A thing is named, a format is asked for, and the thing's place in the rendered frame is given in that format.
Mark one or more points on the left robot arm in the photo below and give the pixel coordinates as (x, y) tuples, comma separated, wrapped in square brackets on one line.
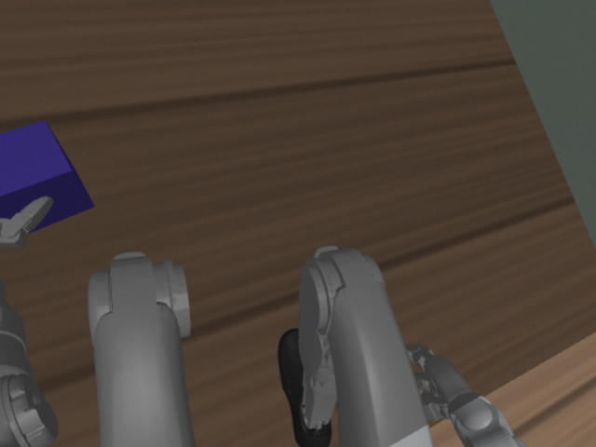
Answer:
[(26, 419)]

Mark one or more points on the right robot hand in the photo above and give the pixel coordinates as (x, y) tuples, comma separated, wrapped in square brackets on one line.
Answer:
[(442, 381)]

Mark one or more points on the right robot arm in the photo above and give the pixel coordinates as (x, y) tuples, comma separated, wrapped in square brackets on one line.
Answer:
[(478, 423)]

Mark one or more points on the left robot hand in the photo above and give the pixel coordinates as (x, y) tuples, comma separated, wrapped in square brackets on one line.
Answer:
[(13, 232)]

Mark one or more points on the carton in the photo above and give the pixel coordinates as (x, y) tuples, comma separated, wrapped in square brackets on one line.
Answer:
[(33, 164)]

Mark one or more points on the right robot foot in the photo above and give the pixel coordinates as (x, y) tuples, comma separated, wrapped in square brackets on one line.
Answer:
[(291, 374)]

